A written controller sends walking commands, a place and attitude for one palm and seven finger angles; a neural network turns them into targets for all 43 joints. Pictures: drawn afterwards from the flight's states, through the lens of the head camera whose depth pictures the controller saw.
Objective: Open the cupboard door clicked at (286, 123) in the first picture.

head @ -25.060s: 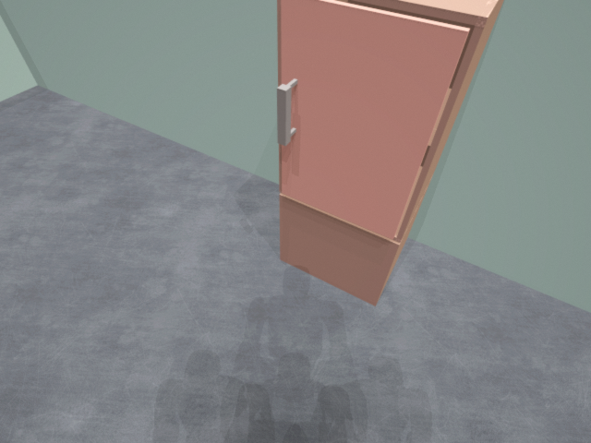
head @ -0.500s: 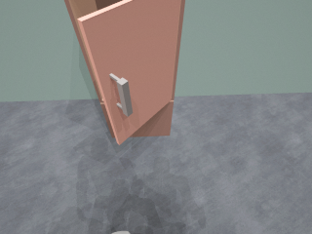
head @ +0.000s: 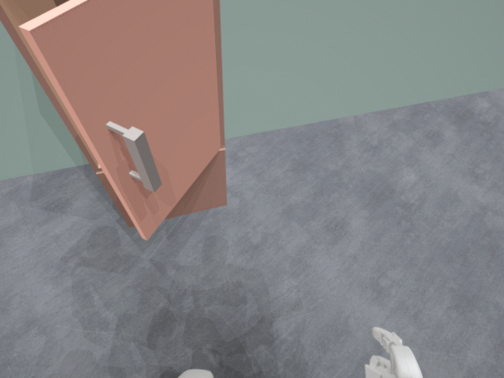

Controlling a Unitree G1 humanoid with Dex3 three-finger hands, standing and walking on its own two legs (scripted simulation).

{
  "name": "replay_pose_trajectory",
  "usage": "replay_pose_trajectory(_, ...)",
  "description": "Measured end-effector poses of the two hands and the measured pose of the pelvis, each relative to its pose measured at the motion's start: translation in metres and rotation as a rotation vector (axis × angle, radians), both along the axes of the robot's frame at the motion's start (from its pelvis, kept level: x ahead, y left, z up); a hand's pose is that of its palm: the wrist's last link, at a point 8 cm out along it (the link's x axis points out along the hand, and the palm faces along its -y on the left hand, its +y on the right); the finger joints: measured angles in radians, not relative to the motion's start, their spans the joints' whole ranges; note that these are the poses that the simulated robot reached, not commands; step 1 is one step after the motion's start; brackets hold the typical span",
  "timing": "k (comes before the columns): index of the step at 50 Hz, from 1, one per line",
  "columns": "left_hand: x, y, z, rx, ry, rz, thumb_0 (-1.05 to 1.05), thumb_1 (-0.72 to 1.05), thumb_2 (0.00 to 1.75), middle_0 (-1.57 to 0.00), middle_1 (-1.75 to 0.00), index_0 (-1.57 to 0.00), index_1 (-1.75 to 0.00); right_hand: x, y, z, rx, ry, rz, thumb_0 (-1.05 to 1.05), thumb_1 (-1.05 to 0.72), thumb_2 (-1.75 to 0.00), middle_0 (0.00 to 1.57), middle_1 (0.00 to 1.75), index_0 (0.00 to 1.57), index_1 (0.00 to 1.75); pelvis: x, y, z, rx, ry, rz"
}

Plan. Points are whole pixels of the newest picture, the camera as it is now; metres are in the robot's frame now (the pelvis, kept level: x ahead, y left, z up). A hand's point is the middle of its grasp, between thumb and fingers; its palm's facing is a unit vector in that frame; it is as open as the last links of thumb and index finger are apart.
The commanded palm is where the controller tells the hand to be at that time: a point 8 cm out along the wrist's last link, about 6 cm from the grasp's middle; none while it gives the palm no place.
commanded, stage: walk to a spot facing it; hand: left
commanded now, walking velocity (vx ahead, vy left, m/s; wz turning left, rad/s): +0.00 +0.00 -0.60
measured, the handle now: (134, 158) +0.47 +0.28 +0.00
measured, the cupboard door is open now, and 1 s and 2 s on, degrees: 46 46 46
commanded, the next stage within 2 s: none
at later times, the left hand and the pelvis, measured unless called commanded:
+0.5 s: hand (184, 348) +0.17 +0.14 -0.16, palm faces -0.34 -0.91 -0.25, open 7.4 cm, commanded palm none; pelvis +0.01 -0.02 +0.00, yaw -19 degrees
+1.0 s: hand (231, 335) +0.20 +0.06 -0.15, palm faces -0.54 -0.80 -0.26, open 7.4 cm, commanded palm none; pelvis +0.02 -0.07 +0.01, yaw -35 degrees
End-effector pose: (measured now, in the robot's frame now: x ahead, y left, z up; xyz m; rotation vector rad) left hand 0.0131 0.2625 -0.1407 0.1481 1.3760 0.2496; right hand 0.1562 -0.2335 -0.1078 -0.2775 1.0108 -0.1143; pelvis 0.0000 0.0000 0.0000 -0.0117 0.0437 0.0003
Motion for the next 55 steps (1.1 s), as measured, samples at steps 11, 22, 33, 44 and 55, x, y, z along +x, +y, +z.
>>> replay_pose_trajectory(11,0.120,-0.023,0.022,-0.010,-0.171,-0.249,0.01,0.91,0.89,-0.20,-0.30,-0.19,-0.30,-0.119,-0.036,-0.012,0.008,0.235,-0.192,0.00,-0.91,-0.90,0.21,0.30,0.20,0.30,0.001,-0.014,0.008,-0.021,-0.014,-0.128)
replay_pose_trajectory(22,0.163,-0.071,0.018,0.011,-0.163,-0.449,0.00,0.91,0.89,-0.20,-0.30,-0.20,-0.30,-0.176,-0.076,-0.015,-0.002,0.265,-0.441,0.01,-0.91,-0.90,0.20,0.30,0.19,0.30,0.007,-0.029,0.004,0.019,-0.025,-0.289)
replay_pose_trajectory(33,0.197,-0.094,0.008,-0.083,-0.155,-0.541,0.01,0.91,0.89,-0.20,-0.30,-0.20,-0.30,-0.195,-0.038,-0.006,0.023,0.229,-0.504,0.00,-0.91,-0.90,0.20,0.30,0.20,0.30,0.018,-0.023,0.005,-0.011,-0.016,-0.414)
replay_pose_trajectory(44,0.223,-0.154,0.022,-0.023,-0.214,-0.707,0.01,0.91,0.89,-0.20,-0.30,-0.20,-0.30,-0.246,-0.059,-0.036,0.122,0.261,-0.685,0.00,-0.91,-0.90,0.21,0.30,0.20,0.30,0.011,-0.058,-0.005,0.005,-0.027,-0.554)
replay_pose_trajectory(55,0.199,-0.160,0.020,-0.050,-0.057,-0.740,0.01,0.91,0.89,-0.20,-0.30,-0.20,-0.30,-0.204,-0.103,0.001,0.064,0.115,-0.749,0.01,-0.91,-0.90,0.20,0.30,0.20,0.30,0.036,-0.072,0.014,0.016,-0.023,-0.680)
